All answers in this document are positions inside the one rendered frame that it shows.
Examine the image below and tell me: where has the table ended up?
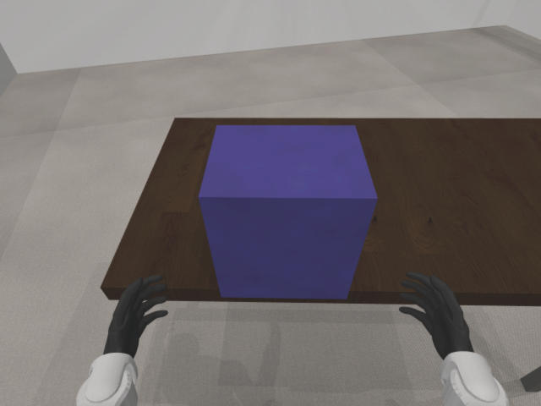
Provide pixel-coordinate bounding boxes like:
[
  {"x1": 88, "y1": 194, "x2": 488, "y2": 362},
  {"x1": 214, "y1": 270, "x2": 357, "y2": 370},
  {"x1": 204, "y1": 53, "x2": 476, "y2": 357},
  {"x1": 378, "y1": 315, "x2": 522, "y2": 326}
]
[{"x1": 101, "y1": 118, "x2": 541, "y2": 392}]

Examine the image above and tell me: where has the robot right hand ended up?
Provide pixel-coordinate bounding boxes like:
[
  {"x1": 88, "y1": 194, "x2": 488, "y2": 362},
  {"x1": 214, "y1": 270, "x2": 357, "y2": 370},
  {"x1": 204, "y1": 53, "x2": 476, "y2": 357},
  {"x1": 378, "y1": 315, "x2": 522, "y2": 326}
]
[{"x1": 399, "y1": 272, "x2": 474, "y2": 360}]

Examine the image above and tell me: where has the robot left hand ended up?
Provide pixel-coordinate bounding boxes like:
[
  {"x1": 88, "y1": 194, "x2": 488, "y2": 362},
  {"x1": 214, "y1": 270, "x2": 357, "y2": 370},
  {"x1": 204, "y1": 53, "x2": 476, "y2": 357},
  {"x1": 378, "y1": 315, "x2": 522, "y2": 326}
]
[{"x1": 103, "y1": 275, "x2": 168, "y2": 358}]

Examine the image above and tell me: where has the robot right forearm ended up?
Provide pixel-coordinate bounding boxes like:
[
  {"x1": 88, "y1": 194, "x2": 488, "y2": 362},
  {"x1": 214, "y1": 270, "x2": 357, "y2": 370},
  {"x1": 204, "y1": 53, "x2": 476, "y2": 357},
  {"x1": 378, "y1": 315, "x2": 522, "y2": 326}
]
[{"x1": 439, "y1": 351, "x2": 509, "y2": 406}]

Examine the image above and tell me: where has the robot left forearm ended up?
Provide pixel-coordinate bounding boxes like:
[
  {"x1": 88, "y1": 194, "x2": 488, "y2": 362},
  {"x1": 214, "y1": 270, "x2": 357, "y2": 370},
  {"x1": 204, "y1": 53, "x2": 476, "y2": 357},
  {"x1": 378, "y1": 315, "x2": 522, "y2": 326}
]
[{"x1": 76, "y1": 353, "x2": 138, "y2": 406}]

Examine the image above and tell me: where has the carton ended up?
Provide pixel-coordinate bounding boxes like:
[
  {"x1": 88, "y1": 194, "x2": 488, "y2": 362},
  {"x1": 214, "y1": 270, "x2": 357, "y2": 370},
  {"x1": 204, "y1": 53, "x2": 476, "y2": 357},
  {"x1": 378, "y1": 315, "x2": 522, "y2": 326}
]
[{"x1": 199, "y1": 125, "x2": 378, "y2": 299}]

